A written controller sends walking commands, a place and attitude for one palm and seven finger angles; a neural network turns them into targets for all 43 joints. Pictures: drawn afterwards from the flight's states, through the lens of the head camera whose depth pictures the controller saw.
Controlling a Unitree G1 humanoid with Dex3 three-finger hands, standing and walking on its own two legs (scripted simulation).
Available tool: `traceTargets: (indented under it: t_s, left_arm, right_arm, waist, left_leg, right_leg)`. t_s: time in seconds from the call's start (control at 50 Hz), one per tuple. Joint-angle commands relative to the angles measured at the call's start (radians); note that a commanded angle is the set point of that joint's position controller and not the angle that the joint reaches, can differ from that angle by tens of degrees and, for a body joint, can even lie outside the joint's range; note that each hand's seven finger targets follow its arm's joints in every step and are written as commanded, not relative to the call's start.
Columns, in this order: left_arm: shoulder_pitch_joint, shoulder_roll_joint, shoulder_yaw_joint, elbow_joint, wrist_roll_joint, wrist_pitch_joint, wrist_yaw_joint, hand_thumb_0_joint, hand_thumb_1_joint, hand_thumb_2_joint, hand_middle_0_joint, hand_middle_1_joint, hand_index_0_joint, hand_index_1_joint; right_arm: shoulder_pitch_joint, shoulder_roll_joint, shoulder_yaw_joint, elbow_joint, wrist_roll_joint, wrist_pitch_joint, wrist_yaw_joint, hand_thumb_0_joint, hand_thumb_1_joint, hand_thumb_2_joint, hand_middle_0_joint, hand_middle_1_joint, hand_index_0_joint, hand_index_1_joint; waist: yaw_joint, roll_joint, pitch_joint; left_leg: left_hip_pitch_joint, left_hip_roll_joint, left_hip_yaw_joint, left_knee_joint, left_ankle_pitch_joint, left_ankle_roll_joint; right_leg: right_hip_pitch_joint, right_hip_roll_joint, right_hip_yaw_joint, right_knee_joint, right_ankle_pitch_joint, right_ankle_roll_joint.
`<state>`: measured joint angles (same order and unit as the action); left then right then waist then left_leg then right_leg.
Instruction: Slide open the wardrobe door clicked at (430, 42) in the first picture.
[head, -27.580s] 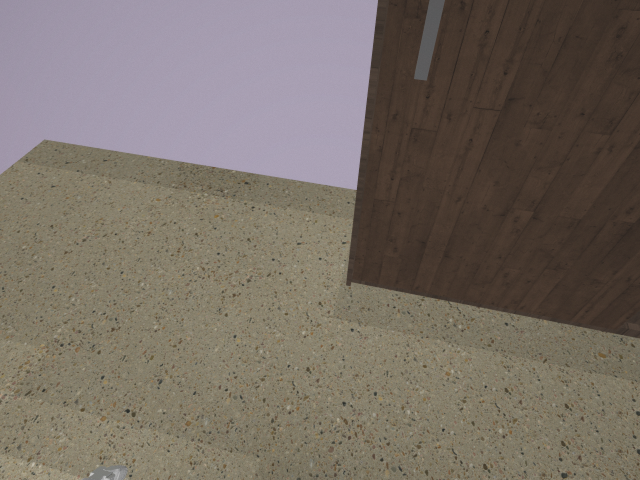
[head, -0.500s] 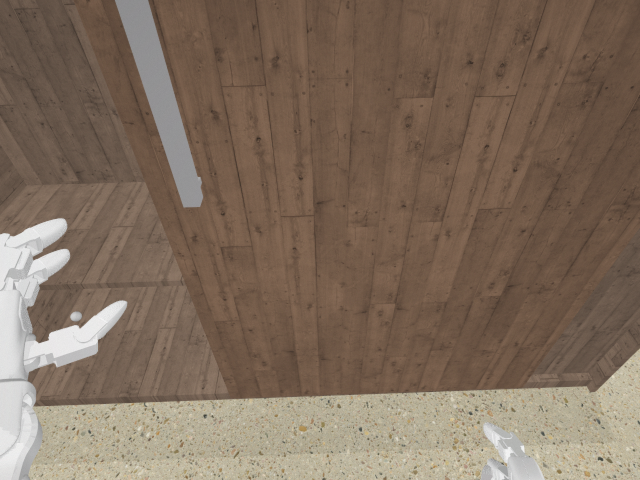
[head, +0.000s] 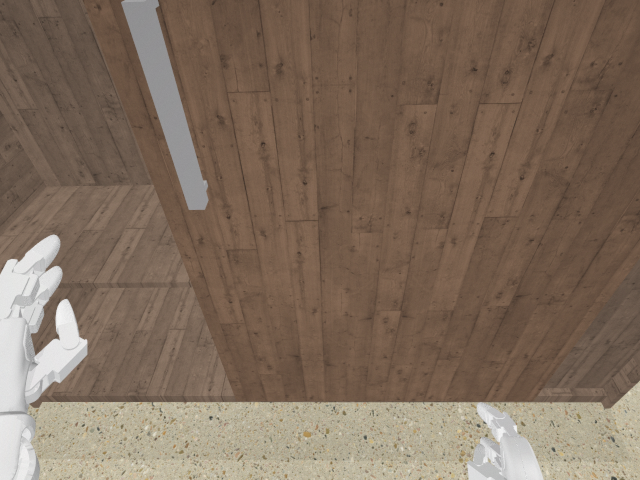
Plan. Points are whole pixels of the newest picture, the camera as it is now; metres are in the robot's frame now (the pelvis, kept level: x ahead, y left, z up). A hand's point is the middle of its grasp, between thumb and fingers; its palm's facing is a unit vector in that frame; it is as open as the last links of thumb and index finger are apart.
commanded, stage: draw the hand back to the body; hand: left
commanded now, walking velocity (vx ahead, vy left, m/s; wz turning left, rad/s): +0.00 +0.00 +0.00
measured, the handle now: (177, 114) +0.51 +0.28 +0.24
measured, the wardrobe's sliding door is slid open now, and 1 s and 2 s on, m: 0.67 0.67 0.67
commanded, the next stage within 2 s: step back with the hand held close in 0.08 s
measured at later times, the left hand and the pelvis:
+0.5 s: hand (66, 360) +0.17 +0.27 +0.15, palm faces +0.36 -0.81 -0.46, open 7.4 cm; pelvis -0.03 +0.02 +0.00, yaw +0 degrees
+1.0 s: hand out of the picture +0.08 +0.33 +0.15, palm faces +0.51 -0.76 -0.41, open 7.4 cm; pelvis -0.09 +0.05 -0.01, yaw +4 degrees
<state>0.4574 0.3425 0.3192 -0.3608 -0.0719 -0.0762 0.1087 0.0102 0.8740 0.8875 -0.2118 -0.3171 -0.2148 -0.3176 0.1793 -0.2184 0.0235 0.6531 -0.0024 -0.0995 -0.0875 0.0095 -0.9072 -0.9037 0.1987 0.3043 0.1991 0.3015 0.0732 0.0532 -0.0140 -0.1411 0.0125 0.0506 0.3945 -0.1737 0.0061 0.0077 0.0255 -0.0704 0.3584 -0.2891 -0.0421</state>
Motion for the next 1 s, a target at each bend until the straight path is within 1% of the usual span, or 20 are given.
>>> traceTargets:
  t_s: [0.0, 0.06, 0.12, 0.18, 0.2, 0.22, 0.24, 0.26, 0.3, 0.34, 0.42, 0.52, 0.58, 0.66, 0.7, 0.76, 0.84, 0.88, 0.92, 0.98]
  left_arm:
    - [-0.084, 0.196, 0.120, -0.200, -0.006, -0.065, 0.017, 0.000, 0.900, 0.900, -0.200, -0.300, -0.200, -0.300]
    - [-0.105, 0.213, 0.133, -0.203, -0.006, -0.069, 0.016, 0.000, 0.900, 0.900, -0.200, -0.300, -0.200, -0.300]
    - [-0.119, 0.222, 0.135, -0.234, -0.003, -0.076, 0.018, 0.000, 0.900, 0.900, -0.200, -0.300, -0.200, -0.300]
    - [-0.134, 0.225, 0.143, -0.249, -0.008, -0.080, 0.022, 0.000, 0.900, 0.900, -0.200, -0.300, -0.200, -0.300]
    - [-0.314, 0.400, 0.299, -0.316, 0.003, -0.125, 0.041, 0.000, 0.900, 0.900, -0.200, -0.300, -0.200, -0.300]
    - [-0.144, 0.293, 0.219, -0.190, 0.001, -0.123, 0.025, 0.000, 0.900, 0.900, -0.200, -0.300, -0.200, -0.300]
    - [-0.036, 0.217, 0.161, -0.147, 0.005, -0.112, 0.012, 0.000, 0.900, 0.900, -0.200, -0.300, -0.200, -0.300]
    - [-0.009, 0.201, 0.145, -0.176, 0.008, -0.112, 0.007, 0.000, 0.900, 0.900, -0.200, -0.300, -0.200, -0.300]
    - [0.026, 0.214, 0.159, -0.229, 0.009, -0.116, 0.012, 0.000, 0.900, 0.900, -0.200, -0.300, -0.200, -0.300]
    - [0.036, 0.231, 0.171, -0.275, 0.011, -0.113, 0.022, 0.000, 0.900, 0.900, -0.200, -0.300, -0.200, -0.300]
    - [0.057, 0.271, 0.209, -0.311, 0.004, -0.114, 0.040, 0.000, 0.900, 0.900, -0.200, -0.300, -0.200, -0.300]
    - [0.056, 0.271, 0.214, -0.309, 0.000, -0.131, 0.049, 0.000, 0.900, 0.900, -0.200, -0.300, -0.200, -0.300]
    - [0.040, 0.264, 0.215, -0.305, 0.009, -0.151, 0.054, 0.000, 0.900, 0.900, -0.200, -0.300, -0.200, -0.300]
    - [0.031, 0.242, 0.219, -0.290, 0.031, -0.174, 0.053, 0.000, 0.900, 0.900, -0.200, -0.300, -0.200, -0.300]
    - [0.046, 0.268, 0.246, -0.299, 0.035, -0.186, 0.054, 0.000, 0.900, 0.900, -0.200, -0.300, -0.200, -0.300]
    - [0.064, 0.257, 0.238, -0.312, 0.034, -0.200, 0.052, 0.000, 0.900, 0.900, -0.200, -0.300, -0.200, -0.300]
    - [-0.007, 0.242, 0.204, -0.321, 0.033, -0.210, 0.059, 0.000, 0.900, 0.900, -0.200, -0.300, -0.200, -0.300]
    - [-0.061, 0.242, 0.189, -0.325, 0.036, -0.217, 0.064, 0.000, 0.900, 0.900, -0.200, -0.300, -0.200, -0.300]
    - [-0.077, 0.238, 0.185, -0.310, 0.042, -0.221, 0.064, 0.000, 0.900, 0.900, -0.200, -0.300, -0.200, -0.300]
    - [-0.085, 0.236, 0.206, -0.303, 0.056, -0.229, 0.057, 0.000, 0.900, 0.900, -0.200, -0.300, -0.200, -0.300]
  right_arm:
    - [-0.134, -0.107, -0.043, -0.163, 0.001, -0.054, -0.009, 0.000, -0.900, -0.900, 0.200, 0.300, 0.200, 0.300]
    - [-0.139, -0.107, -0.039, -0.163, 0.000, -0.051, -0.009, 0.000, -0.900, -0.900, 0.200, 0.300, 0.200, 0.300]
    - [-0.139, -0.107, -0.040, -0.160, 0.000, -0.055, -0.008, 0.000, -0.900, -0.900, 0.200, 0.300, 0.200, 0.300]
    - [-0.140, -0.103, -0.043, -0.160, 0.001, -0.056, -0.011, 0.000, -0.900, -0.900, 0.200, 0.300, 0.200, 0.300]
    - [-0.129, -0.107, -0.027, -0.201, 0.016, -0.030, -0.004, 0.000, -0.900, -0.900, 0.200, 0.300, 0.200, 0.300]
    - [-0.137, -0.106, -0.036, -0.155, 0.001, -0.013, -0.006, 0.000, -0.900, -0.900, 0.200, 0.300, 0.200, 0.300]
    - [-0.128, -0.106, -0.039, -0.171, 0.001, 0.003, -0.001, 0.000, -0.900, -0.900, 0.200, 0.300, 0.200, 0.300]
    - [-0.117, -0.109, -0.041, -0.188, 0.006, 0.015, 0.004, 0.000, -0.900, -0.900, 0.200, 0.300, 0.200, 0.300]
    - [-0.112, -0.117, -0.048, -0.209, 0.012, 0.031, 0.000, 0.000, -0.900, -0.900, 0.200, 0.300, 0.200, 0.300]
    - [-0.100, -0.124, -0.051, -0.219, 0.015, 0.050, -0.004, 0.000, -0.900, -0.900, 0.200, 0.300, 0.200, 0.300]
    - [-0.096, -0.125, -0.053, -0.244, 0.017, 0.066, -0.017, 0.000, -0.900, -0.900, 0.200, 0.300, 0.200, 0.300]
    - [-0.087, -0.133, -0.057, -0.255, 0.015, 0.056, -0.023, 0.000, -0.900, -0.900, 0.200, 0.300, 0.200, 0.300]
    - [-0.086, -0.147, -0.057, -0.256, 0.012, 0.037, -0.024, 0.000, -0.900, -0.900, 0.200, 0.300, 0.200, 0.300]
    - [-0.082, -0.154, -0.065, -0.258, 0.009, 0.008, -0.023, 0.000, -0.900, -0.900, 0.200, 0.300, 0.200, 0.300]
    - [-0.080, -0.154, -0.071, -0.257, 0.006, -0.009, -0.021, 0.000, -0.900, -0.900, 0.200, 0.300, 0.200, 0.300]
    - [-0.063, -0.144, -0.070, -0.245, 0.005, -0.024, -0.016, 0.000, -0.900, -0.900, 0.200, 0.300, 0.200, 0.300]
    - [-0.049, -0.132, -0.066, -0.212, 0.000, -0.047, -0.015, 0.000, -0.900, -0.900, 0.200, 0.300, 0.200, 0.300]
    - [-0.049, -0.135, -0.066, -0.195, -0.002, -0.057, -0.019, 0.000, -0.900, -0.900, 0.200, 0.300, 0.200, 0.300]
    - [-0.058, -0.138, -0.064, -0.191, -0.001, -0.068, -0.027, 0.000, -0.900, -0.900, 0.200, 0.300, 0.200, 0.300]
    - [-0.071, -0.153, -0.073, -0.204, -0.002, -0.074, -0.027, 0.000, -0.900, -0.900, 0.200, 0.300, 0.200, 0.300]
  waist:
    - [-0.006, -0.027, -0.019]
    - [-0.003, -0.045, -0.014]
    - [-0.004, 0.016, -0.038]
    - [-0.007, 0.012, -0.024]
    - [-0.038, 0.021, 0.079]
    - [-0.045, -0.108, 0.059]
    - [-0.043, -0.144, 0.025]
    - [-0.043, -0.135, -0.039]
    - [-0.044, -0.054, -0.125]
    - [-0.049, -0.007, -0.159]
    - [-0.051, -0.015, -0.155]
    - [-0.057, 0.020, -0.098]
    - [-0.059, 0.070, -0.051]
    - [-0.049, 0.115, -0.050]
    - [-0.043, 0.115, -0.081]
    - [-0.052, 0.047, -0.081]
    - [-0.066, -0.032, -0.076]
    - [-0.072, -0.012, -0.076]
    - [-0.068, 0.040, -0.079]
    - [-0.052, 0.159, -0.067]
  left_leg:
    - [0.117, -0.001, -0.018, -0.022, 0.159, 0.033]
    - [0.114, -0.005, -0.017, -0.023, 0.153, 0.034]
    - [0.130, -0.006, -0.016, -0.024, 0.159, 0.031]
    - [0.123, -0.002, -0.017, -0.025, 0.141, 0.030]
    - [0.059, 0.011, -0.037, 0.028, 0.095, 0.038]
    - [0.035, 0.018, -0.044, 0.081, 0.121, 0.045]
    - [0.034, 0.018, -0.032, 0.112, 0.156, 0.050]
    - [0.025, 0.019, -0.019, 0.120, 0.193, 0.052]
    - [0.048, 0.024, -0.012, 0.113, 0.291, 0.055]
    - [0.055, 0.039, -0.024, 0.104, 0.371, 0.056]
    - [0.026, 0.058, -0.063, 0.083, 0.370, 0.052]
    - [-0.078, 0.083, -0.121, 0.005, 0.145, 0.050]
    - [-0.225, 0.109, -0.180, -0.101, -0.174, 0.061]
    - [-0.453, 0.145, -0.247, -0.211, -0.469, 0.080]
    - [-0.470, 0.141, -0.258, -0.206, -0.479, 0.084]
    - [-0.435, 0.117, -0.231, -0.150, -0.450, 0.069]
    - [-0.265, 0.069, -0.166, -0.019, -0.298, 0.036]
    - [-0.206, 0.073, -0.171, -0.017, -0.269, 0.031]
    - [-0.238, 0.105, -0.208, -0.088, -0.310, 0.040]
    - [-0.481, 0.182, -0.300, -0.259, -0.569, 0.074]
  right_leg:
    - [-0.156, -0.031, 0.051, -0.089, 0.269, 0.045]
    - [-0.163, -0.033, 0.055, -0.097, 0.268, 0.049]
    - [-0.152, -0.033, 0.056, -0.096, 0.267, 0.045]
    - [-0.153, -0.035, 0.056, -0.098, 0.237, 0.045]
    - [-0.253, -0.088, 0.113, -0.151, 0.300, 0.066]
    - [-0.289, -0.118, 0.096, -0.138, 0.363, 0.079]
    - [-0.281, -0.131, 0.088, -0.105, 0.463, 0.103]
    - [-0.238, -0.138, 0.076, -0.066, 0.535, 0.118]
    - [-0.204, -0.131, 0.067, -0.012, 0.598, 0.127]
    - [-0.201, -0.114, 0.057, 0.019, 0.546, 0.119]
    - [-0.217, -0.090, 0.059, 0.032, 0.408, 0.091]
    - [-0.227, -0.060, 0.069, 0.024, 0.164, 0.058]
    - [-0.181, -0.030, 0.070, 0.048, 0.013, 0.047]
    - [-0.025, 0.013, 0.060, 0.168, -0.020, 0.040]
    - [-0.003, 0.022, 0.076, 0.177, -0.004, 0.035]
    - [-0.072, 0.006, 0.117, 0.129, -0.038, 0.023]
    - [-0.260, -0.055, 0.195, 0.016, -0.058, -0.001]
    - [-0.312, -0.052, 0.187, 0.006, -0.072, 0.004]
    - [-0.258, -0.012, 0.145, 0.056, -0.042, 0.027]
    - [-0.056, 0.059, 0.091, 0.242, -0.052, 0.038]
